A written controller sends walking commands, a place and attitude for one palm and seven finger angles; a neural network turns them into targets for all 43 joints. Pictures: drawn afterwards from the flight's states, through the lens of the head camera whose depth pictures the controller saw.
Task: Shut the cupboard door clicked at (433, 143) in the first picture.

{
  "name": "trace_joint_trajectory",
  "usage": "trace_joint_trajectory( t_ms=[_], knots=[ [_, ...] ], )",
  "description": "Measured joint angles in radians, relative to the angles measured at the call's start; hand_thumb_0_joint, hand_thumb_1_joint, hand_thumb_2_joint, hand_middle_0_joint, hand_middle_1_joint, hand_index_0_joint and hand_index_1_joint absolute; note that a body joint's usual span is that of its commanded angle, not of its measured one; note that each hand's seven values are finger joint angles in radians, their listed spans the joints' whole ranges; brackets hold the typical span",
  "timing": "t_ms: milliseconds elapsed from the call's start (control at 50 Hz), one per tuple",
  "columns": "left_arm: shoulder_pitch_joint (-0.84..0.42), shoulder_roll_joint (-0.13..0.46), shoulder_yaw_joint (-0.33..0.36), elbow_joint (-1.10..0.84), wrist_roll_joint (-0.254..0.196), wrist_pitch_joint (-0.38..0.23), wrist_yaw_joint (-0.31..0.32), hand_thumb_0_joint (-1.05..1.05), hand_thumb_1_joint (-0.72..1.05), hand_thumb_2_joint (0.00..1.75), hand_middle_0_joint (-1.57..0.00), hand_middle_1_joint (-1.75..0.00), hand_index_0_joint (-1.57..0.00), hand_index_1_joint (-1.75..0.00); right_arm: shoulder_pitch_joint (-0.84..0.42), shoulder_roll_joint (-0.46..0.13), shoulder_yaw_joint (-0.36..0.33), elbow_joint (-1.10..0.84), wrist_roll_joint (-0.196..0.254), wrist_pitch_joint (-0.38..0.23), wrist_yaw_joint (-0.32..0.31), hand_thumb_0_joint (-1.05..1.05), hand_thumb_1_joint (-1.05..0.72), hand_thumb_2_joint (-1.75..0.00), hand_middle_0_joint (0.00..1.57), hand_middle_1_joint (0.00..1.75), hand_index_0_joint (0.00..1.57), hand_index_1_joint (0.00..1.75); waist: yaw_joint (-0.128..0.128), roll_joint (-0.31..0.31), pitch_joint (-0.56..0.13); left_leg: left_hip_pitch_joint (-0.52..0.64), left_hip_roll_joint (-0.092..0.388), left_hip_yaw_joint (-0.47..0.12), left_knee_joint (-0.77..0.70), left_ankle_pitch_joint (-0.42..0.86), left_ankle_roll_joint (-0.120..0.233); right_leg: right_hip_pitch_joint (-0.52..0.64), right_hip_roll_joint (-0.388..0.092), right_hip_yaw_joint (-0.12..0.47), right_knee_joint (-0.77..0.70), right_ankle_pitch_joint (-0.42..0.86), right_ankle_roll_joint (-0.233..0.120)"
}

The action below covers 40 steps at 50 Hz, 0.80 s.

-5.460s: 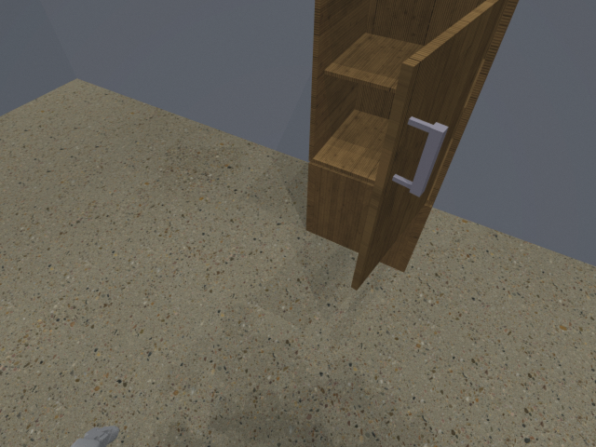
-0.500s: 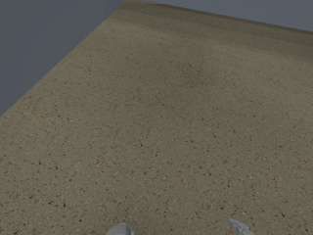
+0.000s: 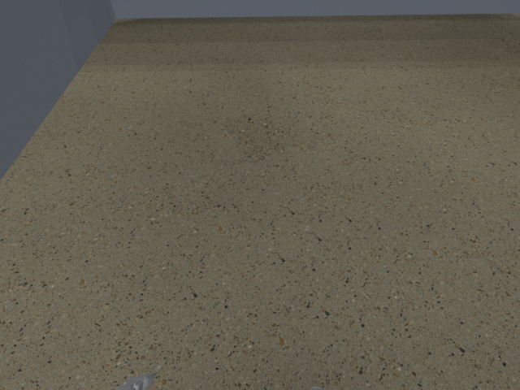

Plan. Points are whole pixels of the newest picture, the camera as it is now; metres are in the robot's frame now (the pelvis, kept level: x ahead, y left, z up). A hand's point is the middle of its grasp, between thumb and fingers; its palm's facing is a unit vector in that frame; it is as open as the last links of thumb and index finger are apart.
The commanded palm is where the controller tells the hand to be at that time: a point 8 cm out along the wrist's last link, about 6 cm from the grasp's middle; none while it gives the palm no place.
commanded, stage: walk around to get in front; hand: left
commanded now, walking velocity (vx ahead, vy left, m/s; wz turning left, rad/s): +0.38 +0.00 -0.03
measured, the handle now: out of the picture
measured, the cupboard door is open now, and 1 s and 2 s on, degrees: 81 81 81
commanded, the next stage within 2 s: walk to a spot facing it in 0.90 s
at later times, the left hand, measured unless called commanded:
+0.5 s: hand out of the picture +0.15 +0.20 -0.18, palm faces +0.10 -0.99 -0.12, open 7.4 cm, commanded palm none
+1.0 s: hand (208, 206) +0.55 +0.14 -0.15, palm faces -0.10 -0.97 -0.21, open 7.4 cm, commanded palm none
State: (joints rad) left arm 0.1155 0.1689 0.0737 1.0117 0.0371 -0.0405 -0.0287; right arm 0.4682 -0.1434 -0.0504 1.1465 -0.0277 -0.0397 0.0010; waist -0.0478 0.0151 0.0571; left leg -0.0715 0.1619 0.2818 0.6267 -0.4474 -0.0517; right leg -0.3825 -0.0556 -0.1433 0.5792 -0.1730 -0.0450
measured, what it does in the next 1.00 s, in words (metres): walks ahead: left foot, then right foot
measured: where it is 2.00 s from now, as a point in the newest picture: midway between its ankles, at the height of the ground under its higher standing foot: (276, 288)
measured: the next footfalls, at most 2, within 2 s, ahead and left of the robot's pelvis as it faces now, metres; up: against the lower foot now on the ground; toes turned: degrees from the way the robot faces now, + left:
left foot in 0.42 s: +0.32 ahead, +0.14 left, +0.00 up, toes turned +11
right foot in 0.92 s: +0.52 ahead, -0.13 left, +0.00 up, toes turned -15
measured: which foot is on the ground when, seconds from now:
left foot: up 0.00-0.40, down 0.42-0.92, up 0.94-1.00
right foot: down 0.00-0.44, up 0.46-0.90, down 0.92-1.00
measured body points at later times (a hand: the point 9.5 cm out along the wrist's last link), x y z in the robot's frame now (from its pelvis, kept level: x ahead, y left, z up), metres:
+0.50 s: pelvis +0.21 +0.04 +0.00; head +0.22 +0.07 +0.45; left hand +0.14 +0.26 -0.17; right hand +0.33 -0.21 -0.12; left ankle +0.28 +0.14 -0.72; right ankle +0.10 -0.09 -0.67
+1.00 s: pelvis +0.42 -0.03 +0.00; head +0.44 -0.05 +0.45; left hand +0.56 +0.19 -0.13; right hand +0.30 -0.21 -0.16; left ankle +0.31 +0.13 -0.66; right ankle +0.48 -0.12 -0.72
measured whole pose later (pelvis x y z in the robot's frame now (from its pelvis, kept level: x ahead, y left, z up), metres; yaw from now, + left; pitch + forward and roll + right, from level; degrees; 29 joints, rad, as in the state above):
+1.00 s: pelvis +0.42 -0.03 +0.00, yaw -6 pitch -1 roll +1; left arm 0.11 0.16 0.07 1.02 0.02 -0.07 -0.01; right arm 0.43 -0.12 -0.05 1.17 -0.02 -0.02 0.00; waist -0.04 0.03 0.08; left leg -0.24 0.14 0.12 1.04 -0.47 -0.02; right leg -0.37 -0.05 -0.17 0.64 -0.24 -0.07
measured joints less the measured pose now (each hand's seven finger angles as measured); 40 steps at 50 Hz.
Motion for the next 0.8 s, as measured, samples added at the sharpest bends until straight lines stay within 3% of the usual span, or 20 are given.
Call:
trace_joint_trajectory(
  t_ms=[60, 100, 160, 260, 340, 420, 480, 520, 560, 680, 800],
  knots=[
    [0.011, -0.013, -0.007, 0.005, -0.013, -0.026, 0.012, 0.0, 0.91, 0.9, -0.2, -0.3, -0.2, -0.3, -0.036, 0.006, 0.002, 0.013, 0.008, 0.025, 0.006, 0.0, -0.91, -0.9, 0.2, 0.3, 0.2, 0.3, 0.009, 0.006, 0.006, -0.187, -0.012, -0.14, 0.417, -0.018, 0.029, 0.036, 0.019, -0.014, 0.036, -0.072, -0.018],
    [0.042, -0.021, -0.002, 0.012, -0.021, -0.031, 0.029, 0.0, 0.92, 0.9, -0.2, -0.3, -0.2, -0.3, -0.072, 0.004, -0.002, 0.0, 0.004, 0.028, 0.006, 0.01, -0.91, -0.9, 0.2, 0.3, 0.2, 0.3, 0.018, 0.007, -0.006, -0.293, -0.015, -0.174, 0.529, 0.051, 0.034, 0.091, 0.031, -0.019, -0.022, -0.075, -0.011],
    [0.091, -0.006, 0.005, 0.029, -0.016, -0.038, 0.047, -0.02, 0.95, 0.9, -0.21, -0.3, -0.2, -0.3, -0.134, -0.001, -0.01, -0.044, -0.002, 0.025, 0.005, 0.01, -0.91, -0.9, 0.2, 0.3, 0.2, 0.3, 0.027, 0.009, -0.031, -0.404, -0.004, -0.183, 0.494, 0.122, 0.024, 0.166, 0.048, -0.022, -0.115, -0.062, -0.012],
    [0.173, -0.001, -0.011, 0.08, -0.011, -0.032, 0.043, -0.01, 0.94, 0.9, -0.2, -0.3, -0.2, -0.3, -0.232, -0.036, -0.025, -0.11, -0.003, 0.023, 0.011, 0.01, -0.94, -0.9, 0.2, 0.3, 0.2, 0.3, 0.04, 0.012, -0.051, -0.478, 0.007, -0.175, 0.284, 0.226, 0.011, 0.263, 0.062, -0.023, -0.198, -0.08, 0.002],
    [0.227, -0.005, -0.018, 0.113, -0.009, -0.028, 0.038, -0.01, 0.93, 0.9, -0.2, -0.3, -0.2, -0.3, -0.289, -0.057, -0.024, -0.144, 0.0, 0.015, 0.027, 0.01, -0.94, -0.9, 0.19, 0.3, 0.2, 0.3, 0.065, 0.0, -0.041, -0.451, 0.0, -0.169, 0.123, 0.258, 0.02, 0.33, 0.064, -0.021, -0.208, -0.129, 0.025],
    [0.279, -0.008, -0.018, 0.136, -0.011, -0.02, 0.033, 0.0, 0.92, 0.9, -0.2, -0.3, -0.2, -0.3, -0.32, -0.062, -0.015, -0.167, -0.001, -0.008, 0.028, 0.01, -0.93, -0.9, 0.19, 0.3, 0.2, 0.3, 0.088, -0.025, -0.026, -0.345, -0.035, -0.136, -0.026, 0.245, 0.041, 0.368, 0.037, -0.011, -0.129, -0.23, 0.061],
    [0.278, -0.008, -0.016, 0.15, -0.019, 0.007, 0.024, 0.0, 0.91, 0.9, -0.2, -0.3, -0.2, -0.3, -0.332, -0.051, -0.006, -0.177, -0.009, -0.039, 0.013, 0.0, -0.92, -0.9, 0.19, 0.3, 0.2, 0.3, 0.085, -0.049, 0.0, -0.319, -0.053, -0.104, 0.029, 0.228, 0.092, 0.229, 0.008, 0.051, 0.264, -0.316, 0.043],
    [0.259, -0.005, -0.013, 0.151, -0.018, 0.018, 0.019, 0.01, 0.91, 0.9, -0.2, -0.3, -0.2, -0.3, -0.314, -0.036, 0.0, -0.171, -0.006, -0.043, 0.003, 0.0, -0.92, -0.9, 0.19, 0.3, 0.2, 0.3, 0.08, -0.051, 0.003, -0.273, -0.059, -0.086, 0.011, 0.193, 0.099, 0.107, 0.006, 0.078, 0.512, -0.273, 0.031],
    [0.229, 0.001, -0.006, 0.14, -0.012, 0.022, 0.013, 0.01, 0.91, 0.9, -0.2, -0.3, -0.2, -0.3, -0.281, -0.015, 0.005, -0.153, -0.004, -0.044, -0.006, 0.0, -0.91, -0.9, 0.19, 0.3, 0.2, 0.3, 0.073, -0.052, 0.001, -0.216, -0.069, -0.073, -0.049, 0.198, 0.093, 0.008, -0.01, 0.079, 0.614, -0.2, 0.031],
    [0.14, 0.005, 0.01, 0.066, -0.004, 0.035, 0.011, 0.01, 0.91, 0.9, -0.2, -0.3, -0.19, -0.29, -0.162, -0.004, -0.008, -0.078, 0.003, -0.036, -0.021, -0.01, -0.95, -0.9, 0.2, 0.3, 0.2, 0.3, 0.061, -0.044, -0.022, -0.075, -0.097, -0.042, -0.216, 0.211, 0.085, -0.17, -0.064, 0.081, 0.528, -0.051, 0.056],
    [0.055, 0.007, 0.013, 0.028, -0.005, 0.044, 0.006, 0.0, 0.91, 0.9, -0.2, -0.3, -0.19, -0.29, -0.071, 0.012, -0.006, -0.025, 0.0, -0.026, -0.012, 0.0, -0.93, -0.9, 0.2, 0.3, 0.2, 0.3, 0.028, -0.029, -0.012, 0.035, -0.095, -0.011, -0.286, 0.173, 0.05, -0.169, -0.076, 0.052, 0.243, 0.004, 0.066]
  ],
)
